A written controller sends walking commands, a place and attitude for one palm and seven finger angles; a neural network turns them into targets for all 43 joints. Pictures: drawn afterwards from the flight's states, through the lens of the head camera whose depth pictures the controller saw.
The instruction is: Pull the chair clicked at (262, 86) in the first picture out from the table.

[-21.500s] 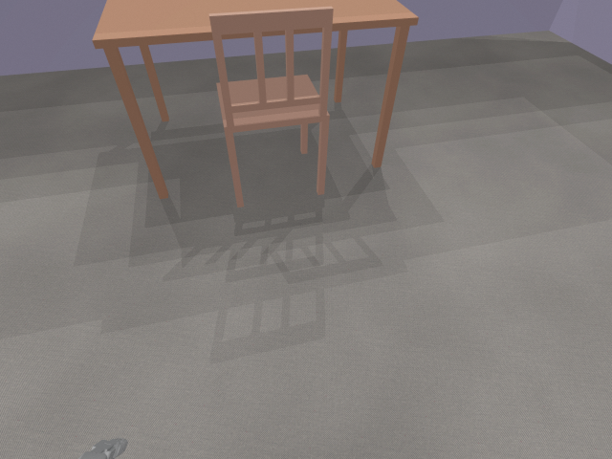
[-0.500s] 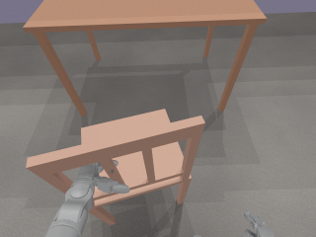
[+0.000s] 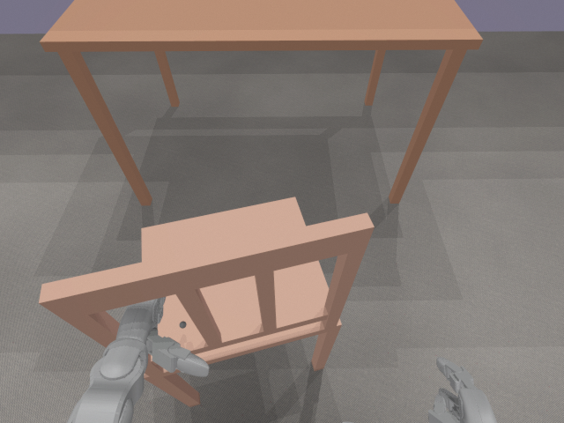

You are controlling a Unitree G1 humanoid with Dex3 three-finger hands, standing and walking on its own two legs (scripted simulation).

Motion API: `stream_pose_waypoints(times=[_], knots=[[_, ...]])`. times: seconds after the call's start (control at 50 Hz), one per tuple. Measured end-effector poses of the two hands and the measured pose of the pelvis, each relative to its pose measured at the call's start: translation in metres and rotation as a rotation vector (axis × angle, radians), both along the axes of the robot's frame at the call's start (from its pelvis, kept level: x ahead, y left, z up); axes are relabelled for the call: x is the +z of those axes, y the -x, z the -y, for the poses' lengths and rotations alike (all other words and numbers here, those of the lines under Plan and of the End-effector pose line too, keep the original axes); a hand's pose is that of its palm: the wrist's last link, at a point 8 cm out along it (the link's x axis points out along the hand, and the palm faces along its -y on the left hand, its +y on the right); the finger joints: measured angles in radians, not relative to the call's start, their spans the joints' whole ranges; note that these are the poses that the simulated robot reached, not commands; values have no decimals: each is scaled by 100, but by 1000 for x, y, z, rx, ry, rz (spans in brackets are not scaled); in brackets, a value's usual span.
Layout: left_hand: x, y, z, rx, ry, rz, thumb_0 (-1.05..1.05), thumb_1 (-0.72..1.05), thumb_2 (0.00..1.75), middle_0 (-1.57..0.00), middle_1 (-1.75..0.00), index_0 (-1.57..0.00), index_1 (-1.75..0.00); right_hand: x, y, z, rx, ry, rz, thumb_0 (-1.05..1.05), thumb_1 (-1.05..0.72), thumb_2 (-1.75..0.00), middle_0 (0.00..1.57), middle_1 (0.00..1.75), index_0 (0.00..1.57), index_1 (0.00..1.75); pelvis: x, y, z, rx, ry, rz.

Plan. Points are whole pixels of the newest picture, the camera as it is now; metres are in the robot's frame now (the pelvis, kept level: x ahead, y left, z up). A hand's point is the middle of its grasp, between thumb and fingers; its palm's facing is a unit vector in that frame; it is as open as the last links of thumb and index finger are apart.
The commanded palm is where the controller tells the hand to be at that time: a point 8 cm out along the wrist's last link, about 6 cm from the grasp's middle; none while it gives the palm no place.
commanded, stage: draw the fingers out of the gap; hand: left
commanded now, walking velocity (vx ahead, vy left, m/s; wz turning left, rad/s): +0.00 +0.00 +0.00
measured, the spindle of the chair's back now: (202, 316) +0.30 +0.14 -0.09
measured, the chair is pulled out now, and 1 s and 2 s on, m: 0.60 0.60 0.60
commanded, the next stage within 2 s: draw the hand back to the body in 0.64 s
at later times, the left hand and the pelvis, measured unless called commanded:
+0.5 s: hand (181, 390) +0.18 +0.14 -0.03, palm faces -0.05 -0.99 -0.16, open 17.5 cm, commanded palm +0.16 +0.19 -0.01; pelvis -0.02 +0.00 -0.01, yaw +1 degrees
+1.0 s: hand (149, 410) +0.15 +0.16 +0.03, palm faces +0.09 -0.99 -0.07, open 17.5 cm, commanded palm +0.11 +0.21 +0.04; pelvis -0.02 -0.01 -0.04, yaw +2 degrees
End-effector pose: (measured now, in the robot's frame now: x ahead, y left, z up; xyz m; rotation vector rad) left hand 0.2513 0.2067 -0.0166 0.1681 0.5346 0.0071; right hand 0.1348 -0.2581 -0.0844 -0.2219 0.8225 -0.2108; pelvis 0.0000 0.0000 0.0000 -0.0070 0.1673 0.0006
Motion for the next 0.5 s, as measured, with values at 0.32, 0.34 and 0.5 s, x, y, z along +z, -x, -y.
stream_pose_waypoints(times=[0.32, 0.34, 0.5], knots=[[2, 70, 8, 3, -6, -7, -1, -54, 20, 0, 0, -1, 0, 5, -18, -26, 67, -25, 121, 1, -90, -90, 20, 30, 20, 30, -8, 9, -4, 21, 6, 13], [3, 72, 9, 3, -8, 0, -1, -54, 20, 0, 0, -1, 0, 5, -18, -27, 72, -26, 126, 1, -90, -90, 20, 30, 20, 30, -9, 10, -4, 23, 7, 13], [2, 86, 14, -9, -2, -20, -1, -54, 20, 0, 0, 0, 0, 5, -17, -30, 78, -32, 155, 1, -90, -90, 21, 30, 20, 30, -13, 17, -3, 26, 9, 14]])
